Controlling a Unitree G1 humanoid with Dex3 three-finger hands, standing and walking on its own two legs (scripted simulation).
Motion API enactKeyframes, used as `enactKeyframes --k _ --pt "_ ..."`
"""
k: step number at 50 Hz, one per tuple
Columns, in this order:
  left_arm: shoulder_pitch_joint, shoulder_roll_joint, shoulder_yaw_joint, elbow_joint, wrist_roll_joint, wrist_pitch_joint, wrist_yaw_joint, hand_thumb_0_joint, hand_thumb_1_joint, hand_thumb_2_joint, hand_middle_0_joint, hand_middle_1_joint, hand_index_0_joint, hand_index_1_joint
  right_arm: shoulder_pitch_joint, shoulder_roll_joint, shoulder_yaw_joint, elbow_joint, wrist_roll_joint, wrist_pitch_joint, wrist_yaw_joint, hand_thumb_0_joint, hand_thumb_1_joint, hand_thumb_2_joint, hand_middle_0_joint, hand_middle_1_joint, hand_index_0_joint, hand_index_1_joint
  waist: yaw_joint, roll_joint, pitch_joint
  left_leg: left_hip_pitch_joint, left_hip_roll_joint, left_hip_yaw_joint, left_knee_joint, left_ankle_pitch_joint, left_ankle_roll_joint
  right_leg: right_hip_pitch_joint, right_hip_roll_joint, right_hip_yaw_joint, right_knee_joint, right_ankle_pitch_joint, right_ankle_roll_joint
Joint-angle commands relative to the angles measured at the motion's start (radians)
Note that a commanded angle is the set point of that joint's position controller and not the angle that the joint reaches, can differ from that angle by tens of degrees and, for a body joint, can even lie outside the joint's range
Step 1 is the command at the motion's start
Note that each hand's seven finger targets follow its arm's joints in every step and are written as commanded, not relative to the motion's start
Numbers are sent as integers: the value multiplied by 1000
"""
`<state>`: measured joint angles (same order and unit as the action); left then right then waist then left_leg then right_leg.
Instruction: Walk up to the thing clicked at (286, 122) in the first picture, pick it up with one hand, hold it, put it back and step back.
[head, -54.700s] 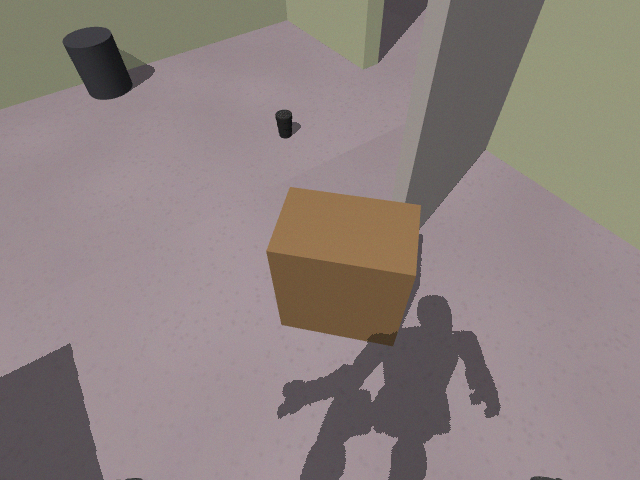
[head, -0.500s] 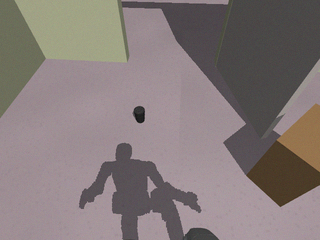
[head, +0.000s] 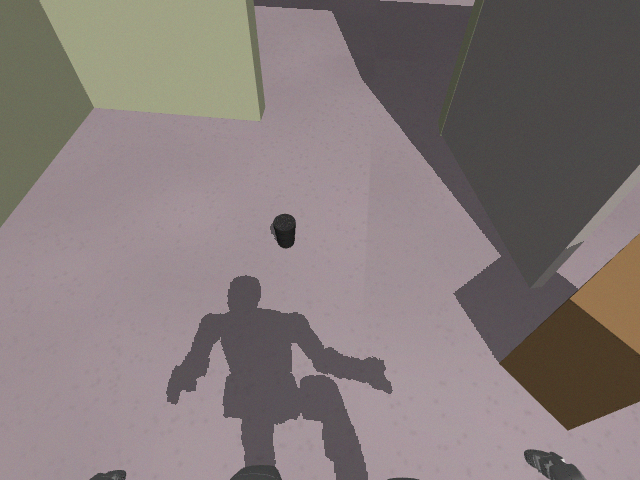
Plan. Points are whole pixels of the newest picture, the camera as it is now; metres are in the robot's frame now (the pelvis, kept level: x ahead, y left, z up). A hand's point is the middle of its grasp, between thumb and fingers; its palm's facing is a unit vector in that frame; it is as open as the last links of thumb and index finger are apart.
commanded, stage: step back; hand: left
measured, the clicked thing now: (285, 232) +0.98 +0.15 -0.70
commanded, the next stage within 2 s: stand in 0.20 s
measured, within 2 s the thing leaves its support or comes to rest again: neither
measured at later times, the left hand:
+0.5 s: hand out of the picture +0.10 +0.25 -0.14, palm faces -0.03 -0.94 -0.33, open 7.4 cm
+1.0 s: hand out of the picture +0.08 +0.25 -0.14, palm faces -0.04 -0.94 -0.34, open 7.4 cm
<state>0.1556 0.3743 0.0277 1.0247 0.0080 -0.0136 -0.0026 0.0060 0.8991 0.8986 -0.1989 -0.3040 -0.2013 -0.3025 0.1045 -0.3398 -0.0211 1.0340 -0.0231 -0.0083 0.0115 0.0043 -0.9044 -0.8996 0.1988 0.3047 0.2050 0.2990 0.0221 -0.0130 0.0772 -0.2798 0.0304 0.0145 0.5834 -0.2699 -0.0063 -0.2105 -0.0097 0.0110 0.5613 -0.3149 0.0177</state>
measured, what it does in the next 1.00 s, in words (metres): stands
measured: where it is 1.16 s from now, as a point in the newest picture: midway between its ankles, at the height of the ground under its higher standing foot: outside the picture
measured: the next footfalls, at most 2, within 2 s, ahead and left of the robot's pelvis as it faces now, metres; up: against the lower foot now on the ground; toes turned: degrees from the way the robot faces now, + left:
none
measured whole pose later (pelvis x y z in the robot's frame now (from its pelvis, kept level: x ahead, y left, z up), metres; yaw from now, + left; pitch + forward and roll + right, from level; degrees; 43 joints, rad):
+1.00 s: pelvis +0.00 +0.00 +0.02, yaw +0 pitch -2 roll +0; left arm 0.11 0.35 0.00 1.14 0.01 -0.01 -0.01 0.00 0.90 0.90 -0.20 -0.30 -0.20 -0.30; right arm 0.10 -0.35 0.00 1.16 -0.01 -0.01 0.02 0.00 -0.90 -0.90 0.20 0.30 0.20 0.30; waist -0.01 0.01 0.05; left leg -0.16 0.02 0.02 0.32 -0.14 -0.01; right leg -0.10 -0.02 0.01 0.32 -0.20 0.02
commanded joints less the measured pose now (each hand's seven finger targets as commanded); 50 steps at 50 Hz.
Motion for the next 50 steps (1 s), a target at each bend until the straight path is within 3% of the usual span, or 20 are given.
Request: enactKeyframes --k 1,3,8,10,15,23,28,33,36,39,50 --pt "-36 209 40 -40 -8 -31 17 0 900 900 -200 -300 -200 -300 -66 -226 -49 -47 7 -28 -22 0 -900 -900 200 300 200 300 -7 79 -136 87 112 -108 -138 300 52 53 -85 90 -94 327 -50" --pt "-45 205 39 -29 -7 -29 18 0 900 900 -200 -300 -200 -300 -74 -225 -49 -32 11 -28 -22 0 -900 -900 200 300 200 300 -6 57 -157 121 122 -104 -148 337 56 67 -85 84 -104 335 -49" --pt "-66 203 32 -8 0 -29 17 0 900 900 -200 -300 -200 -300 -115 -210 -46 -12 9 -24 -20 0 -900 -900 200 300 200 300 -8 11 -153 149 114 -78 -185 277 48 69 -97 98 -164 339 -43" --pt "-79 173 17 13 -6 -29 13 0 900 900 -200 -300 -200 -300 -91 -216 -39 4 20 -29 -15 0 -900 -900 200 300 200 300 -27 27 -185 200 116 -99 -217 320 44 93 -102 83 -184 341 -36" --pt "-102 185 13 34 -3 -30 14 0 900 900 -200 -300 -200 -300 -113 -207 -37 21 19 -33 -12 0 -900 -900 200 300 200 300 -24 5 -155 238 117 -90 -241 357 35 87 -111 79 -235 340 -26" --pt "-108 185 12 57 -2 -28 9 0 900 900 -200 -300 -200 -300 -113 -208 -34 43 18 -31 -8 0 -900 -900 200 300 200 300 -20 21 -101 179 102 -93 -311 182 20 86 -113 84 -290 198 -26" --pt "-110 186 12 60 0 -28 9 0 900 900 -200 -300 -200 -300 -104 -213 -32 53 17 -31 -7 0 -900 -900 200 300 200 300 -21 20 -104 179 103 -95 -319 153 19 86 -116 84 -296 189 -28" --pt "-104 188 12 62 -2 -29 8 0 900 900 -200 -300 -200 -300 -81 -218 -28 59 16 -33 -9 0 -900 -900 200 300 200 300 -24 18 -127 189 108 -92 -304 231 21 109 -122 83 -291 238 -29" --pt "-109 191 12 62 -1 -26 9 0 900 900 -200 -300 -200 -300 -65 -214 -25 64 16 -31 -11 0 -900 -900 200 300 200 300 -30 4 -114 180 105 -93 -312 207 15 99 -119 83 -296 217 -31" --pt "-99 188 10 66 -2 -22 6 0 900 900 -200 -300 -200 -300 -62 -219 -25 68 14 -27 -11 0 -900 -900 200 300 200 300 -29 16 -82 160 100 -95 -324 112 14 71 -114 85 -310 144 -34" --pt "-79 192 8 60 -1 -24 7 0 900 900 -200 -300 -200 -300 -54 -222 -21 63 15 -25 -9 0 -900 -900 200 300 200 300 -27 6 -93 171 103 -100 -309 140 19 62 -117 85 -316 157 -33"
